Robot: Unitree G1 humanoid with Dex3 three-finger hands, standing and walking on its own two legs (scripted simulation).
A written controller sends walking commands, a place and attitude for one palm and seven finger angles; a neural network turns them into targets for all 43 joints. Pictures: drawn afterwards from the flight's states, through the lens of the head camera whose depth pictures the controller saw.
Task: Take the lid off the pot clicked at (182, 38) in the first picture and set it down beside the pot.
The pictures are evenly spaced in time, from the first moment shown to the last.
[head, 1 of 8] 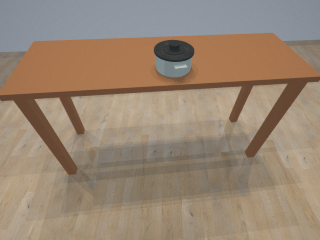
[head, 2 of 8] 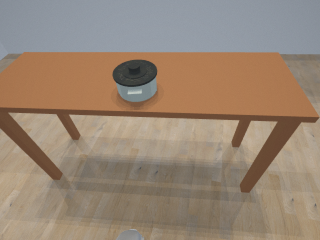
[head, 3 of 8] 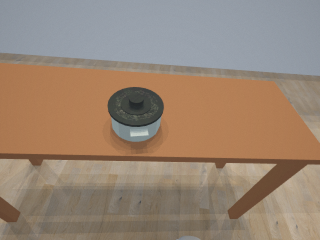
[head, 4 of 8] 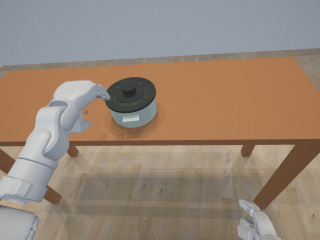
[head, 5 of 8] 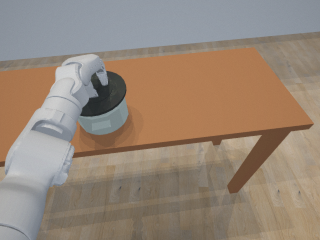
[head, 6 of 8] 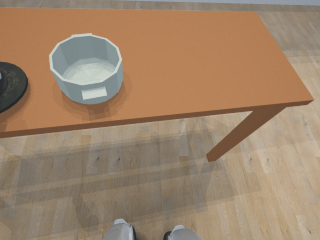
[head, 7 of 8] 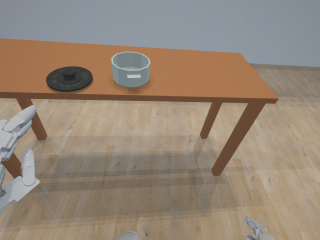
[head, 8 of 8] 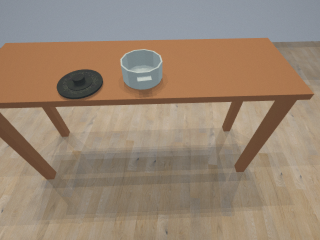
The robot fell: no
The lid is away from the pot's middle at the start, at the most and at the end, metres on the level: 0.00 0.25 0.25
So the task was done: yes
